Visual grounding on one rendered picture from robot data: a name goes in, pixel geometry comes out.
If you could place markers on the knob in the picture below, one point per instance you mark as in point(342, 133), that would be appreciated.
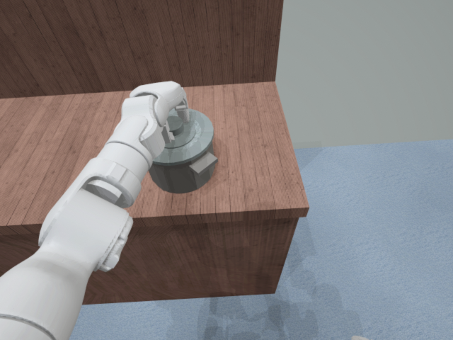
point(175, 124)

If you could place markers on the robot left hand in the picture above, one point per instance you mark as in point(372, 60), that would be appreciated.
point(175, 97)

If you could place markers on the left robot upper arm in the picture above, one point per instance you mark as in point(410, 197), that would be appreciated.
point(41, 297)

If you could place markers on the table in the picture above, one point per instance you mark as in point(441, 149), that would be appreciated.
point(66, 67)

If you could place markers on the robot left forearm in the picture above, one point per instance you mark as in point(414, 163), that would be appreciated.
point(115, 175)

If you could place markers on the pot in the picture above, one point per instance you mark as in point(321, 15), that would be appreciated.
point(187, 177)

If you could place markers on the lid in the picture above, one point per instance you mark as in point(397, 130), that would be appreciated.
point(194, 140)

